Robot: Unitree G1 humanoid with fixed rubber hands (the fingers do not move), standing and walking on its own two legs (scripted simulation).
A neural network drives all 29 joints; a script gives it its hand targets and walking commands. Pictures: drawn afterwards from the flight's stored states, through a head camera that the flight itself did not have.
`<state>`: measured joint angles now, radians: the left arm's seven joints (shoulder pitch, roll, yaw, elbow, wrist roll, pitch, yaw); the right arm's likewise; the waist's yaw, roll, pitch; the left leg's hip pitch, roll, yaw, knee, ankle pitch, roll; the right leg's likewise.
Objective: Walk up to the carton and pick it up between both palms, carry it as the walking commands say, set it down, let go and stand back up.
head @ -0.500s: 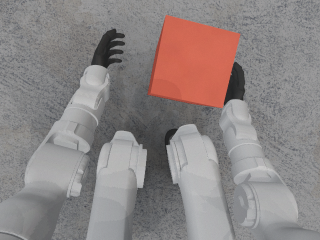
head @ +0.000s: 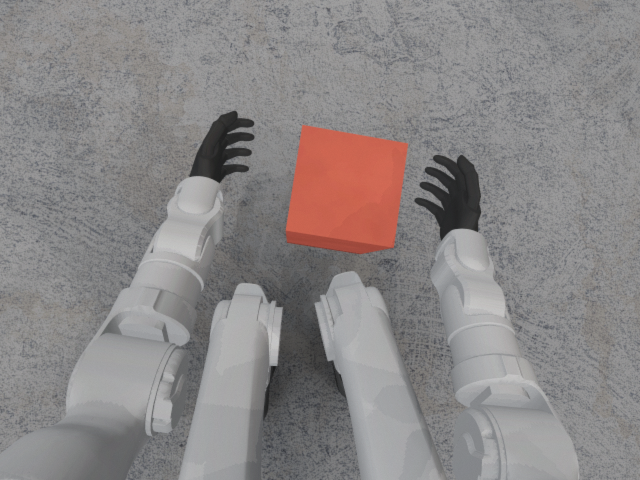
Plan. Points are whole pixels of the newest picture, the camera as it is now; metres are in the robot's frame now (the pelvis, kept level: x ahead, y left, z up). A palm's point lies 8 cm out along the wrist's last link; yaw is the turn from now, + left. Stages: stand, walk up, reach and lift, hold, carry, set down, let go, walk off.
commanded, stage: set down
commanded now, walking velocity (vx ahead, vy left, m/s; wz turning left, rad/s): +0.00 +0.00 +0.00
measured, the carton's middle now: (336, 201) +0.45 -0.08 -0.34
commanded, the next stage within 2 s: let go in 0.92 s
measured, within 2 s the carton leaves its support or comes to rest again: neither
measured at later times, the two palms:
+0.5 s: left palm (157, 144) +0.45 +0.11 +0.00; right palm (525, 211) +0.38 -0.20 +0.01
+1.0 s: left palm (54, 97) +0.45 +0.14 +0.10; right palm out of the picture +0.37 -0.22 +0.11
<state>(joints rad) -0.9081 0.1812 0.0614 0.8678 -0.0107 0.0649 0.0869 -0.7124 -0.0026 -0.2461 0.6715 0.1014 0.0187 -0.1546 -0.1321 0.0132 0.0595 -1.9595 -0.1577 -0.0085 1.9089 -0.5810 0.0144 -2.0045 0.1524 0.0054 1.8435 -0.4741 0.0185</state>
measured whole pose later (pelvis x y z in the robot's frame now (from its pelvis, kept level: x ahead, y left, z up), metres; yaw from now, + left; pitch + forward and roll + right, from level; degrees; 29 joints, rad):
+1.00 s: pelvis +0.06 +0.00 +0.22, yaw +1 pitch +30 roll -1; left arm -0.65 0.14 0.15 0.82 0.13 0.03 0.09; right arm -0.43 -0.04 -0.24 0.63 0.00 0.01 -0.05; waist -0.12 0.01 0.02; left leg -1.17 -0.13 -0.12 1.03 -0.37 0.01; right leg -1.20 0.12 0.06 0.96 -0.29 -0.01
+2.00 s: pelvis +0.11 +0.00 +0.30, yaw +5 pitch -7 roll -1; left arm 0.23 0.22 0.01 0.38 -0.02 0.13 -0.04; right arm 0.20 -0.20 -0.07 0.39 -0.04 0.25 0.03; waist 0.06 0.00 0.19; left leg -0.12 -0.05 -0.05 0.59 -0.34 0.03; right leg -0.14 0.07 0.05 0.57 -0.30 -0.03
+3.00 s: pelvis +0.12 -0.03 +0.31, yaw +5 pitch -3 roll +0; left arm 0.19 0.33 0.04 1.04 0.03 0.00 0.00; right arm 0.24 -0.37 0.01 0.98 -0.03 -0.01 -0.02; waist 0.01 0.02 0.00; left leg -0.10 -0.02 -0.08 0.40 -0.24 -0.01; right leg -0.12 0.10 0.03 0.38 -0.21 -0.08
